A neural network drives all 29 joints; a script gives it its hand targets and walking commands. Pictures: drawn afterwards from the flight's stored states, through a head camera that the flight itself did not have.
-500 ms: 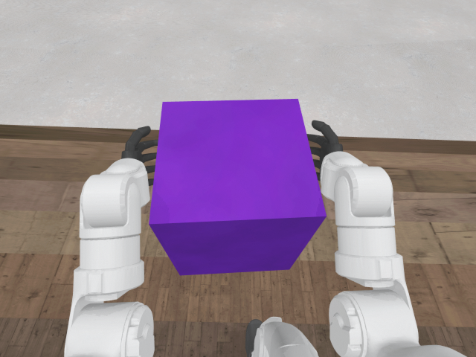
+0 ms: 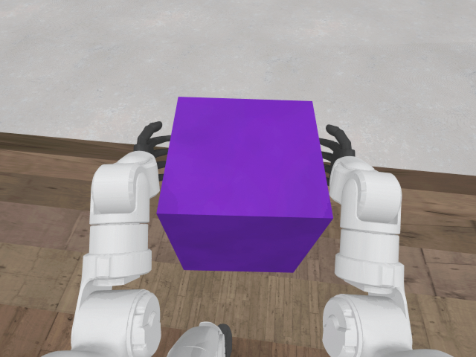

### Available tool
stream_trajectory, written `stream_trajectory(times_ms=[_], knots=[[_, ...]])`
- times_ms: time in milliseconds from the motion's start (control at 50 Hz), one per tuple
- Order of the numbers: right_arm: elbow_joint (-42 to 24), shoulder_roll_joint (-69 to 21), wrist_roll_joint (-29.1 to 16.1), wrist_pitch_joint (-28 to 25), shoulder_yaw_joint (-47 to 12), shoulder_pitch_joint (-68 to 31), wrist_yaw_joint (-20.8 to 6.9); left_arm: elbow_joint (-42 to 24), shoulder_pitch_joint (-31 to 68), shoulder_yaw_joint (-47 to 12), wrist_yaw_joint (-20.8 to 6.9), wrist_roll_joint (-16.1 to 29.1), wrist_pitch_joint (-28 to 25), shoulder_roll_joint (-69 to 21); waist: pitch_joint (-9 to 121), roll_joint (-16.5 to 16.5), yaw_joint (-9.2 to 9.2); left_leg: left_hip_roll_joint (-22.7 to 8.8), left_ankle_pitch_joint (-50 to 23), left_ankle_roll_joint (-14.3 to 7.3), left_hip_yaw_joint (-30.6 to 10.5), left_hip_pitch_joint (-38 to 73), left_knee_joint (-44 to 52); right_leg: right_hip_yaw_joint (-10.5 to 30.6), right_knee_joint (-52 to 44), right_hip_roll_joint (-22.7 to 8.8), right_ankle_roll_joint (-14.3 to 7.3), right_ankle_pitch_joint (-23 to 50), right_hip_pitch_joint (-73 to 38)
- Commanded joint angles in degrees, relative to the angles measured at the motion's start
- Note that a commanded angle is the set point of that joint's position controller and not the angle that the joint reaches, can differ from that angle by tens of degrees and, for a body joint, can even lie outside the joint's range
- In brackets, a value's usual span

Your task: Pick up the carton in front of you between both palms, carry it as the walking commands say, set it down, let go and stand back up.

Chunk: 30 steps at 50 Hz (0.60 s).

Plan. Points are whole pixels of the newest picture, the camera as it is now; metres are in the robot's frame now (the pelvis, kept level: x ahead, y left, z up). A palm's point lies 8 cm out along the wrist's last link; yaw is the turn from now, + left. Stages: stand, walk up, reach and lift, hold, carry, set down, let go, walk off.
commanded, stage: carry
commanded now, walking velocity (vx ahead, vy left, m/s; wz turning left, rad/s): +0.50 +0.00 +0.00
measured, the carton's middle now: (241, 193) +0.36 +0.03 +0.05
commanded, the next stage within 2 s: none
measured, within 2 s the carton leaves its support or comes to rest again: neither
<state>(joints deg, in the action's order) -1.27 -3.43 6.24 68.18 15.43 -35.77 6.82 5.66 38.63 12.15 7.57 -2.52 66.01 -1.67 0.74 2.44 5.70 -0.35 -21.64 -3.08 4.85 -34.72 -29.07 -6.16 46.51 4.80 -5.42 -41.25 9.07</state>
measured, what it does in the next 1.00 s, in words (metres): goes down: left foot 0.12 m lower, then right foot 0.12 m lower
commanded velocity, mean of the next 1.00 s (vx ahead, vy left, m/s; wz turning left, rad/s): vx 0.50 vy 0.00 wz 0.00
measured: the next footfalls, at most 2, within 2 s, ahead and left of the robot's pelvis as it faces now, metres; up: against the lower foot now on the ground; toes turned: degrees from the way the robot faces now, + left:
left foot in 0.06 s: +0.20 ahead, +0.05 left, -0.12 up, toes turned +3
right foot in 0.48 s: +0.49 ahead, -0.01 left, -0.25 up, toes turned +1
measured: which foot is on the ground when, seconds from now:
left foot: up 0.00-0.04, down 0.06-0.48, up 0.50-0.82, down 0.84-1.00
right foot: down 0.00-0.06, up 0.08-0.46, down 0.48-0.86, up 0.88-1.00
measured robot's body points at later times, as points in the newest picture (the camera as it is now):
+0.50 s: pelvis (239, 242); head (230, 67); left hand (195, 114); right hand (299, 113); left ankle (230, 350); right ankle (248, 291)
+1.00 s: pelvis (229, 162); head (229, 38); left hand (205, 82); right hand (276, 89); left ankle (224, 240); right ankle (256, 245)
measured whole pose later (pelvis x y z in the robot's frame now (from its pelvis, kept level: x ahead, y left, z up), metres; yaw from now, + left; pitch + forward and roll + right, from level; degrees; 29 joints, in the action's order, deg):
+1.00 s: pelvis +0.76 +0.09 -0.34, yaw +2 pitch +3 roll +0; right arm 5.7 -1.6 2.3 63.3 9.8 -30.4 8.7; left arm 9.1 32.7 10.5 7.2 -1.2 63.3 -0.6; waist 0.9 0.9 -4.3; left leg 5.5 22.1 -7.5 5.0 -26.1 -44.6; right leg 2.8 82.5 1.0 -1.5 -28.6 36.3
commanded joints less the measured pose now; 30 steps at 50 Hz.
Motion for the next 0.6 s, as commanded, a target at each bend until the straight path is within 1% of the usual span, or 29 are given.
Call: stream_trajectory(times_ms=[0, 20, 40, 60, 80, 100, 120, 140, 160, 180, 220, 240, 260, 280, 300, 320, 340, 360, 380, 400, 420, 440, 460, 480, 500, 520, 540, 560, 580], knots=[[5.3, -53.3, -19.3, -0.9, -38.8, -33.3, -12.3, 0.3, 34.5, -39.5, -17.3, 25.4, -0.2, -62.1, 22.6, -9.7, -9.02, 4.1, -8.1, -1.3, 6.0, 31.1, -6.2, 0.9, 11.8, -8.2, -0.5, 52.1, 4.9], [4.3, -52.9, -20.2, -1.2, -38.5, -35.0, -12.7, -0.4, 37.4, -39.2, -17.3, 25.8, -0.6, -62.0, 23.5, -7.0, -15.40, 2.7, -2.3, -2.4, 4.9, 38.6, -2.6, -1.6, 25.3, -8.9, 1.3, 60.0, 7.8], [4.8, -52.5, -20.8, -1.2, -38.0, -35.1, -13.1, -1.3, 39.9, -38.8, -16.9, 25.9, -0.4, -61.4, 21.0, 4.0, -19.68, -0.1, 2.2, -4.6, 2.2, 41.4, 3.1, -2.8, 46.3, -3.6, 2.8, 44.2, 13.3], [6.5, -51.8, -22.3, -0.9, -37.3, -36.8, -13.6, -1.0, 41.5, -37.5, -16.1, 24.7, 0.1, -60.5, 17.4, 13.1, -14.30, -8.9, -19.0, -7.6, -9.0, 50.9, -9.6, 2.5, 56.8, 2.7, 3.2, 1.6, 33.6], [8.4, -53.4, -24.4, -0.8, -37.9, -37.0, -13.8, -0.2, 39.6, -35.0, -15.0, 22.3, 1.2, -57.3, 22.0, 11.2, -9.17, -13.6, -9.0, -11.2, -23.2, 50.7, -7.5, 8.7, 49.4, 0.1, 2.2, 6.9, 35.7], [6.6, -55.7, -27.2, -0.7, -39.4, -40.4, -14.3, -1.0, 39.8, -33.8, -13.9, 21.6, 1.5, -55.4, 19.6, 6.3, -9.23, -14.9, -0.8, -11.6, -27.2, 43.6, -3.6, 7.8, 44.9, -2.2, 2.5, 9.0, 34.5], [5.4, -57.4, -29.1, -0.6, -40.0, -43.7, -14.7, -1.3, 39.0, -33.1, -12.9, 21.1, 1.5, -55.6, 21.8, 2.0, -8.39, -15.9, 10.9, -12.5, -30.8, 42.1, -4.0, 9.6, 40.8, -4.1, 2.8, 12.3, 37.4], [4.6, -60.0, -31.0, -0.9, -41.1, -45.7, -15.1, -3.2, 38.4, -32.5, -12.3, 20.2, 1.2, -55.7, 25.5, 2.1, -8.41, -18.7, 21.0, -16.1, -38.5, 40.7, -3.9, 11.9, 40.0, -5.3, 3.2, 14.2, 39.8], [4.1, -62.7, -32.9, -1.2, -41.6, -46.7, -15.4, -4.3, 39.8, -31.8, -11.9, 19.5, 0.8, -56.0, 22.2, -3.4, -7.76, -17.9, 20.6, -15.4, -35.9, 31.9, -2.0, 12.2, 30.8, -6.8, 4.2, 18.5, 36.6], [2.8, -64.3, -34.2, -1.7, -42.3, -49.0, -15.6, -4.5, 40.1, -31.5, -11.7, 19.1, 0.2, -57.3, 21.4, -2.8, -8.55, -16.4, 19.8, -13.8, -35.0, 29.0, -0.9, 11.1, 25.6, -6.5, 4.4, 17.4, 34.0], [2.4, -67.5, -35.4, -2.7, -43.6, -48.7, -15.6, -4.8, 39.0, -32.0, -11.8, 18.6, -0.8, -59.7, 20.9, -2.2, -8.97, -14.2, 10.4, -11.4, -29.6, 26.7, -1.8, 8.7, 19.8, -6.4, 4.8, 20.3, 32.1], [2.5, -68.0, -35.2, -3.3, -43.4, -47.7, -15.6, -5.0, 38.0, -32.6, -11.9, 18.6, -1.4, -60.4, 23.7, -0.9, -9.22, -13.0, 3.1, -9.5, -26.5, 29.8, -6.3, 7.6, 22.7, -6.4, 3.6, 30.5, 32.3], [2.1, -68.5, -35.0, -3.9, -43.4, -46.3, -15.6, -5.2, 37.2, -33.6, -11.9, 18.3, -2.0, -61.2, 23.7, -2.7, -10.54, -6.3, 8.0, -6.0, -18.9, 32.4, -13.0, 7.6, 11.5, -6.4, 2.6, 41.9, 35.6], [2.3, -69.0, -34.6, -4.4, -43.6, -44.5, -15.5, -4.7, 35.8, -34.2, -11.8, 17.8, -2.6, -62.0, 24.8, -0.9, -12.28, -3.6, 4.1, -4.7, -16.1, 36.2, -14.8, 3.7, 8.0, -3.9, 2.3, 46.9, 36.6], [2.2, -69.2, -34.4, -5.0, -44.0, -42.6, -15.6, -4.8, 34.6, -35.0, -11.8, 17.6, -3.1, -62.3, 24.8, -0.9, -13.15, -1.7, 7.2, -4.5, -13.8, 36.1, -16.6, 2.2, 1.3, -3.0, 2.4, 52.9, 34.4], [2.1, -69.0, -33.9, -5.7, -44.5, -41.2, -15.6, -5.1, 33.5, -35.7, -11.7, 17.1, -3.7, -62.5, 23.8, -0.8, -14.31, -1.1, 6.9, -4.7, -14.2, 35.5, -16.4, 0.7, -4.4, -1.9, 2.5, 53.2, 31.6], [1.7, -68.5, -33.6, -6.3, -44.9, -39.8, -15.6, -5.7, 32.7, -36.5, -11.6, 16.9, -4.2, -62.3, 23.2, 0.1, -14.80, -0.2, 7.2, -4.9, -13.6, 34.9, -18.2, -0.5, -9.1, -1.0, 2.8, 55.2, 28.8], [1.5, -67.8, -33.2, -6.9, -45.1, -38.6, -15.7, -6.4, 31.8, -36.8, -11.4, 16.5, -4.6, -61.7, 22.3, 1.1, -14.71, 1.2, 6.2, -4.3, -11.5, 32.0, -19.0, -2.4, -13.0, 0.8, 2.9, 57.4, 23.5], [1.4, -67.2, -33.1, -7.5, -45.8, -37.4, -15.7, -7.6, 31.6, -37.7, -11.2, 16.5, -4.9, -61.1, 22.0, 2.1, -14.23, 2.8, 11.0, -4.2, -9.1, 28.4, -22.3, -3.4, -17.2, 1.6, 2.4, 61.9, 17.1], [0.9, -66.7, -33.3, -8.0, -46.3, -36.6, -15.7, -8.7, 31.9, -38.5, -11.1, 16.4, -5.2, -60.3, 25.6, 4.8, -12.19, 1.3, 10.8, -3.4, -6.4, 24.2, -28.5, -3.3, -12.7, 1.9, 1.1, 70.8, 7.1], [0.1, -65.4, -32.9, -8.3, -46.9, -35.7, -15.6, -10.1, 32.0, -39.4, -11.0, 16.6, -5.3, -59.3, 27.8, 4.8, -6.68, -0.1, 4.3, -2.7, -3.7, 21.7, -35.8, -2.8, -13.3, 1.1, 0.1, 67.1, -0.3], [-0.7, -64.3, -32.8, -8.2, -47.2, -36.1, -15.5, -10.6, 30.3, -39.6, -10.9, 16.6, -5.5, -57.8, 29.3, 0.2, 1.79, -1.4, -5.7, -0.2, -1.6, 14.6, -45.9, -2.1, -15.4, -0.2, -0.9, 62.8, -13.0], [-1.2, -62.6, -32.1, -8.2, -47.5, -37.1, -15.3, -11.2, 28.1, -39.8, -11.2, 17.5, -5.4, -56.6, 24.3, -7.8, 7.12, 2.5, 20.9, 2.1, 1.4, 5.3, -69.0, 4.2, -23.7, -6.5, -5.4, 62.7, -16.3], [0.9, -61.0, -30.7, -7.6, -46.2, -35.4, -14.9, -9.3, 28.2, -39.5, -11.4, 17.5, -5.0, -54.1, 24.5, -13.9, 2.81, 7.7, 60.4, 2.8, -1.5, -12.7, -76.0, 15.8, -9.3, -14.6, -8.8, 86.5, -30.9], [3.0, -57.5, -27.9, -6.5, -44.1, -30.1, -14.1, -6.7, 26.1, -40.1, -11.8, 19.4, -4.2, -54.4, 28.0, -10.2, -0.66, 4.5, 58.1, 2.3, -7.8, -20.0, -70.7, 26.8, -8.5, -20.7, -12.6, 82.4, -35.3], [3.7, -54.5, -25.0, -6.0, -41.5, -28.2, -13.1, -7.3, 28.8, -42.3, -12.4, 22.2, -3.6, -55.8, 28.4, -5.3, -1.26, 1.2, 55.9, 1.3, -9.3, -22.1, -64.0, 29.1, -8.8, -21.4, -13.5, 69.1, -33.0], [4.0, -53.4, -23.3, -5.5, -39.8, -26.0, -12.3, -8.0, 30.0, -43.7, -12.9, 23.8, -3.4, -56.4, 29.1, -3.2, -1.13, 0.3, 51.2, 0.4, -12.2, -25.7, -58.8, 31.9, -7.0, -21.3, -14.7, 58.0, -31.8], [3.2, -52.4, -21.8, -5.5, -38.4, -25.9, -11.8, -8.2, 32.2, -44.6, -13.5, 26.2, -3.7, -58.4, 29.8, -3.4, -1.22, -0.8, 50.8, 0.8, -13.2, -24.6, -56.4, 38.3, -7.6, -22.9, -16.9, 51.0, -26.0], [3.4, -51.8, -20.0, -5.8, -37.1, -26.7, -11.6, -8.9, 35.1, -45.6, -14.2, 28.4, -3.9, -61.2, 24.8, 2.7, -2.38, -1.1, 45.6, 2.1, -11.8, -19.1, -45.4, 35.6, -10.6, -21.5, -15.7, 51.6, -14.4]])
